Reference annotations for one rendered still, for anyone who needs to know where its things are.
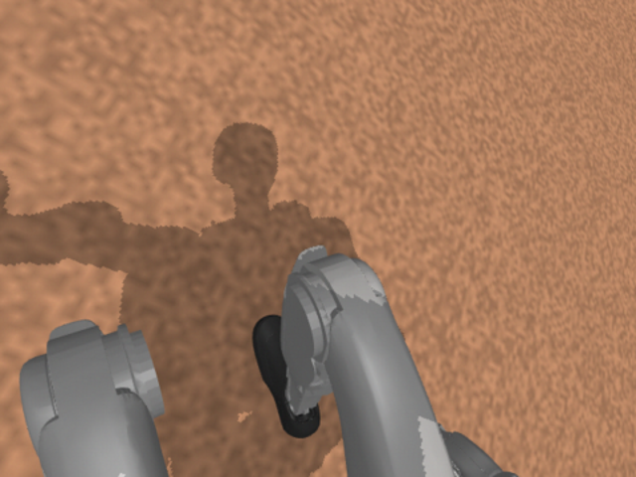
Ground right robot foot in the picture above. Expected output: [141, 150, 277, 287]
[252, 315, 320, 438]

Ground right robot hand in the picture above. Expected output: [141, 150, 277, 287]
[438, 423, 504, 477]

